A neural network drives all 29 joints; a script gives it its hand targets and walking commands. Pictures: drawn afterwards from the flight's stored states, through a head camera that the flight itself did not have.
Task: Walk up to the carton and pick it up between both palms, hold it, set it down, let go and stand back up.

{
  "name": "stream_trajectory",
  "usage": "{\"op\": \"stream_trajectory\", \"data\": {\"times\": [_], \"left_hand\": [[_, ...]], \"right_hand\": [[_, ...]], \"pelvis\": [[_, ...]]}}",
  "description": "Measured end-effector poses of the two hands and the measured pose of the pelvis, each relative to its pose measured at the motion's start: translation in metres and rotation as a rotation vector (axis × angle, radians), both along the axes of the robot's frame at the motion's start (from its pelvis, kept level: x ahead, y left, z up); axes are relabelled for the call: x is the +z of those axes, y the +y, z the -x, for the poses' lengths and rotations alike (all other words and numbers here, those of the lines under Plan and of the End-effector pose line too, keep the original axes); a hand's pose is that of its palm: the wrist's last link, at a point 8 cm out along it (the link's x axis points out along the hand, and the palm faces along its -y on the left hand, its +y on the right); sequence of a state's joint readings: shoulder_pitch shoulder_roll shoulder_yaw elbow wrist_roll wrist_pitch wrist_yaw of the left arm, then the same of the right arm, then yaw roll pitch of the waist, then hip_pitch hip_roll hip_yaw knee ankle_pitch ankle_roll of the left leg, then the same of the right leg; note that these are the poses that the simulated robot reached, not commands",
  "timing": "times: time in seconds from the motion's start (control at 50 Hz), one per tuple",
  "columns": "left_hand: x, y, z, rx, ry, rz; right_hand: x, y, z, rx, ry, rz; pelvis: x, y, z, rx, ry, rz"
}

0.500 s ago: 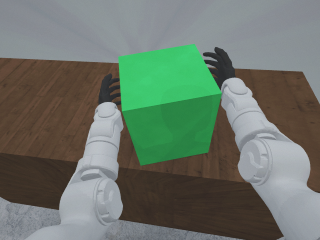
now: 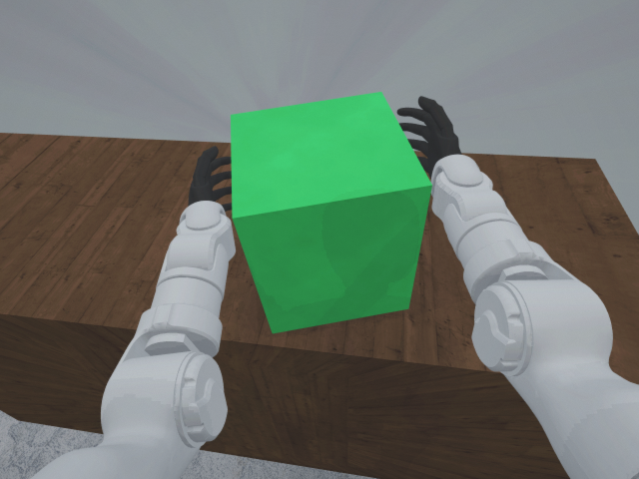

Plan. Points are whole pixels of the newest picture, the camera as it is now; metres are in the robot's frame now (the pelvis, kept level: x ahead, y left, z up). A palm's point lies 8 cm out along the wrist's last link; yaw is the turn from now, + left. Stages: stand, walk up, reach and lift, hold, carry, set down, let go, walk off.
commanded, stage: reach and lift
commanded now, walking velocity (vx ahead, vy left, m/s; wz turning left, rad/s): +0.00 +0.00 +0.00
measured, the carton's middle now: (324, 217) +0.45 +0.06 +0.09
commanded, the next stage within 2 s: none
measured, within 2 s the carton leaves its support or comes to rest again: neither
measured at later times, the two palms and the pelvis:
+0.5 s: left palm (188, 184) +0.39 +0.21 +0.19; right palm (445, 142) +0.44 -0.09 +0.22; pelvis -0.01 +0.01 +0.00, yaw +0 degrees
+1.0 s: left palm (173, 158) +0.39 +0.21 +0.23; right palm (451, 124) +0.42 -0.08 +0.26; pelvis -0.01 +0.01 +0.00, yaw +0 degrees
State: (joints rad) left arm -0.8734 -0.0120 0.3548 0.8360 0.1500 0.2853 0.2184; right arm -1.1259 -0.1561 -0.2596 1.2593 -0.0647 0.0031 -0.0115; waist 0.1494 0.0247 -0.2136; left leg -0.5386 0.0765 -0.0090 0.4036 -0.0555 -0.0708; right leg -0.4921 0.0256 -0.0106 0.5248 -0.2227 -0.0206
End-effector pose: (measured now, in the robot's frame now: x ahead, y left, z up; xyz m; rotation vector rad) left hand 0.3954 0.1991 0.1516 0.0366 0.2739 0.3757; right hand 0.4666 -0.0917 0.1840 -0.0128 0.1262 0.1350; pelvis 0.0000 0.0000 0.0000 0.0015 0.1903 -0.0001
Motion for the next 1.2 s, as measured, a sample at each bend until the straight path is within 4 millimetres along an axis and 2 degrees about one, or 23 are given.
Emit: {"op": "stream_trajectory", "data": {"times": [0.16, 0.86, 1.2], "left_hand": [[0.016, 0.004, 0.002, -0.008, -0.018, -0.007], [0.070, 0.015, 0.010, -0.115, -0.008, -0.021], [0.094, 0.011, 0.011, -0.162, -0.027, -0.006]], "right_hand": [[0.018, 0.004, 0.004, -0.009, -0.013, -0.018], [0.062, 0.009, 0.039, -0.126, 0.019, -0.047], [0.090, 0.004, 0.053, -0.174, 0.012, -0.060]], "pelvis": [[0.001, 0.002, -0.001, 0.000, 0.000, 0.003], [0.002, 0.013, 0.013, 0.001, -0.052, 0.017], [0.003, 0.014, 0.014, 0.002, -0.067, 0.020]]}}
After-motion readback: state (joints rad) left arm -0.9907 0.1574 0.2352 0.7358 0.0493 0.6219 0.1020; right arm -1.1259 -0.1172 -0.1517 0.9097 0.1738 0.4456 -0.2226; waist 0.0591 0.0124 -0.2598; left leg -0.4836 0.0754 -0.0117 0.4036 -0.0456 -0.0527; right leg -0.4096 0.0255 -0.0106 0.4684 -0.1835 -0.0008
